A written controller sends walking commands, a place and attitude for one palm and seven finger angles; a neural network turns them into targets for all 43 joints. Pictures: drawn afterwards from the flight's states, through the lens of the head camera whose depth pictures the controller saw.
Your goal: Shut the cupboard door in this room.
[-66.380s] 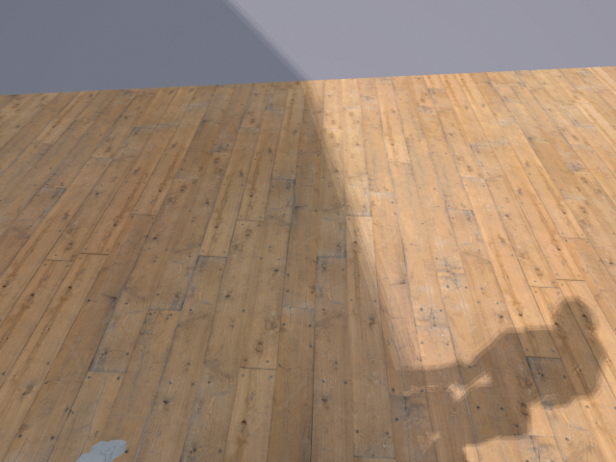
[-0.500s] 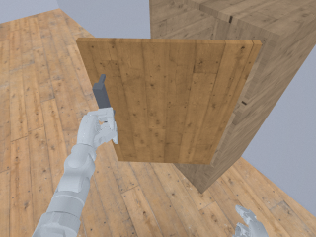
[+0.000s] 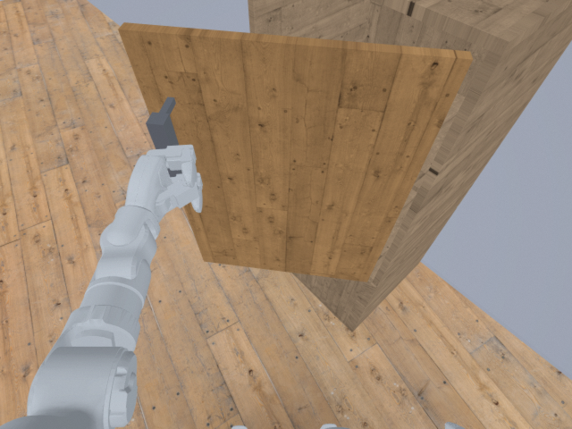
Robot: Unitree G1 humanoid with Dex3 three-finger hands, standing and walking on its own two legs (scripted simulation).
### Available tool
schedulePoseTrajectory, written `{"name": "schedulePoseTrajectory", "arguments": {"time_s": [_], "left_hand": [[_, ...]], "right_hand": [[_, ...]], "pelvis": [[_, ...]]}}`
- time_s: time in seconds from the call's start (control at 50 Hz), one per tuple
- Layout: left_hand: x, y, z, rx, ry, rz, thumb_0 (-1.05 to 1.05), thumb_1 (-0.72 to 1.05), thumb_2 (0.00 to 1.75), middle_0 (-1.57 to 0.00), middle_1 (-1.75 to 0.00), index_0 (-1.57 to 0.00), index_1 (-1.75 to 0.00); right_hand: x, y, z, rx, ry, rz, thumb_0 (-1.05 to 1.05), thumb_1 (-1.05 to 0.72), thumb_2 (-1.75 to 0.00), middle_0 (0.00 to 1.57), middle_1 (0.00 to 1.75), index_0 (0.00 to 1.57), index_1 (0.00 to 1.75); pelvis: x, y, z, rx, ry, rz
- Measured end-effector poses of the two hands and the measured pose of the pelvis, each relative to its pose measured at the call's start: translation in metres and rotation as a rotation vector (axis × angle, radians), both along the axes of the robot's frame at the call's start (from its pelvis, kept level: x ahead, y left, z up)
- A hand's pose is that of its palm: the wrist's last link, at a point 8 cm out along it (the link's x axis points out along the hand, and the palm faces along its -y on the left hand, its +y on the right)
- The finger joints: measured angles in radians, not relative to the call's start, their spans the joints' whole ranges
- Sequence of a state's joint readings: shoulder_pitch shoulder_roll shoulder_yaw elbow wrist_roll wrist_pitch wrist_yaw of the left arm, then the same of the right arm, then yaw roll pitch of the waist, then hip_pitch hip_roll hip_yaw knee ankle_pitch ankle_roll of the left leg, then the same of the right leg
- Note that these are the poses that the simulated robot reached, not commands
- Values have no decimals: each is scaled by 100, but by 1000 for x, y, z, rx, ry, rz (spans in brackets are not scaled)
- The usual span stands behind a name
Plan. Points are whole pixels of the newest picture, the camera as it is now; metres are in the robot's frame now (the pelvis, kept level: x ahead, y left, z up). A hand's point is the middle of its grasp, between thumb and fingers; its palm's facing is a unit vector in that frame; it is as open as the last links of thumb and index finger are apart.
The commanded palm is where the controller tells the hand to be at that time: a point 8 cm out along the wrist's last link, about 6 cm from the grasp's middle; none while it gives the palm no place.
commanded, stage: push the door shut along its arc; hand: left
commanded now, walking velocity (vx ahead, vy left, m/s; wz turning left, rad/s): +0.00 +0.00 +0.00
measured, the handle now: (176, 150) +0.51 +0.17 +0.09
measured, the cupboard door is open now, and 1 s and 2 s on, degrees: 40 31 16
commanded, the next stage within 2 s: pull the fist back off the door in 1.26 s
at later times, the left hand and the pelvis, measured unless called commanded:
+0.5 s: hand (230, 159) +0.48 +0.08 +0.09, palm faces -0.30 -0.95 -0.01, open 3.1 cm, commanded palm +0.48 +0.14 +0.09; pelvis +0.00 +0.01 -0.01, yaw +0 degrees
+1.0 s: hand (241, 142) +0.52 +0.06 +0.10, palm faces -0.38 -0.92 -0.01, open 3.2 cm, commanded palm +0.53 +0.11 +0.09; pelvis +0.00 +0.00 -0.02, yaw +0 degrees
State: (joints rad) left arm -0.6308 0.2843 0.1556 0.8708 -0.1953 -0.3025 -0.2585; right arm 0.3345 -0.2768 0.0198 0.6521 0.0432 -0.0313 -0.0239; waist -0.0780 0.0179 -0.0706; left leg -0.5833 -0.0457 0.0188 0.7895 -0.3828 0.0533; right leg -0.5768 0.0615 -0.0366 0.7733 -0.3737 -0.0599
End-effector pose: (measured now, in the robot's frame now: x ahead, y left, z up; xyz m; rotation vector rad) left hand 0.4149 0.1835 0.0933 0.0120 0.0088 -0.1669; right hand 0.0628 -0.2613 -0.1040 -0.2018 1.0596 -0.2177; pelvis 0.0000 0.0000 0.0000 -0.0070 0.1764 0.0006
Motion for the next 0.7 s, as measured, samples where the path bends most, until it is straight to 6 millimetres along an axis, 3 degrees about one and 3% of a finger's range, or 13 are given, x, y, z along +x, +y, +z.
{"name": "schedulePoseTrajectory", "arguments": {"time_s": [0.2,0.36,0.52,0.7], "left_hand": [[23,-6,0,10,20,-52,2,90,90,-130,-150,-131,-150],[45,-28,3,12,19,-120,2,90,90,-130,-150,-130,-150],[66,-46,3,4,23,-140,2,90,90,-130,-150,-130,-150],[82,-47,7,12,34,-163,2,90,90,-130,-150,-130,-150]], "right_hand": [[-14,7,-5,-2,46,-15,1,-91,-90,20,30,20,30],[-26,11,-10,-2,80,-29,1,-91,-90,20,30,20,30],[-49,11,-13,-1,132,-69,1,-91,-90,20,30,20,30],[-74,6,-14,-5,206,-111,1,-91,-90,20,30,20,30]], "pelvis": [[-2,7,-4,-9,27,8],[-4,12,-8,-12,60,7],[-3,13,-12,-11,91,-7],[1,8,-14,-12,110,-15]]}}
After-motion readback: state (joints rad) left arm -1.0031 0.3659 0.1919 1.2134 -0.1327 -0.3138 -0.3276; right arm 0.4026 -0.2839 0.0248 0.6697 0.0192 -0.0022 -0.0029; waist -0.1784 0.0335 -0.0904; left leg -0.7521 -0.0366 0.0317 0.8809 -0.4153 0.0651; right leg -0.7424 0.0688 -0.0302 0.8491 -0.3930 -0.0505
